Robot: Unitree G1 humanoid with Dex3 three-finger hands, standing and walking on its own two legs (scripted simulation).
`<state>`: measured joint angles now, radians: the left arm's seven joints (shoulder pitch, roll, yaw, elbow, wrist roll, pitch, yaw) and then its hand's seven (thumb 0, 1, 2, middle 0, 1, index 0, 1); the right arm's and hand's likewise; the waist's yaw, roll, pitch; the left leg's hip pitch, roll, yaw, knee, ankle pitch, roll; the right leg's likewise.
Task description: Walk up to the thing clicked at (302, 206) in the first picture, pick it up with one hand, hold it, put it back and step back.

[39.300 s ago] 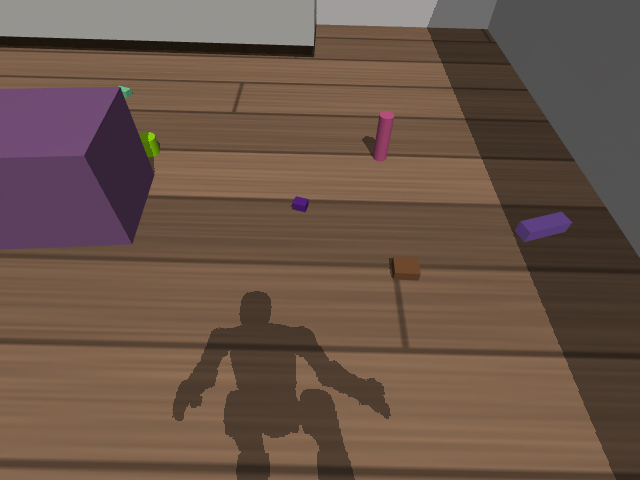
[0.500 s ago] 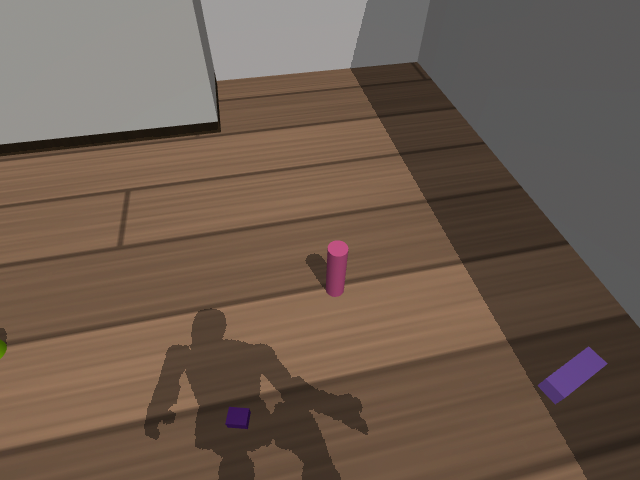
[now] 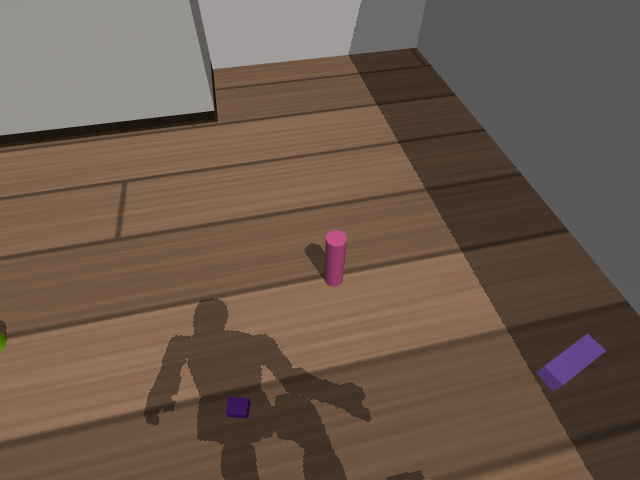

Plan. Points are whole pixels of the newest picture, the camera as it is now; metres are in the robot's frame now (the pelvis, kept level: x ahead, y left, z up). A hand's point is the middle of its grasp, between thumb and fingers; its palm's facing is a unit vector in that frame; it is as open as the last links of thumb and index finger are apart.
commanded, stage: step back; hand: left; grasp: from above
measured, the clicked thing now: (238, 407) +0.41 +0.24 -0.76
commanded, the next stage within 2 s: none
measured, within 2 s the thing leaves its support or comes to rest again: neither
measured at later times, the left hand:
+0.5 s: hand out of the picture +0.07 +0.32 -0.18, palm faces -0.08 -0.93 -0.36, open 7.4 cm
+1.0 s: hand out of the picture -0.06 +0.34 -0.16, palm faces -0.03 -0.92 -0.39, open 7.4 cm
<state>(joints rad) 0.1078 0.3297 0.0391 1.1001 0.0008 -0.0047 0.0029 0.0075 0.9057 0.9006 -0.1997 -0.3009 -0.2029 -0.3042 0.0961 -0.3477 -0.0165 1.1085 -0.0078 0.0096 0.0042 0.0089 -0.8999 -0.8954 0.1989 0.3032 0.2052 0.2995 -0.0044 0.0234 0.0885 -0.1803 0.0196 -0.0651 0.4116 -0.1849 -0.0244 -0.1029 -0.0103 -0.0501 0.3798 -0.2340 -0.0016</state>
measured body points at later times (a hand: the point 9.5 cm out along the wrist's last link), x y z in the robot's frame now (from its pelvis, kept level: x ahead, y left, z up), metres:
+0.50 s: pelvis -0.07 +0.07 -0.01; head +0.01 +0.08 +0.43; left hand +0.07 +0.36 -0.15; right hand -0.01 -0.25 -0.13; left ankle -0.05 +0.14 -0.74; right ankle -0.11 -0.08 -0.69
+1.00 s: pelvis -0.20 +0.08 -0.02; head -0.13 +0.08 +0.42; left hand -0.06 +0.38 -0.13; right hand -0.11 -0.25 -0.14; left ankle -0.22 +0.20 -0.74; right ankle -0.11 -0.05 -0.74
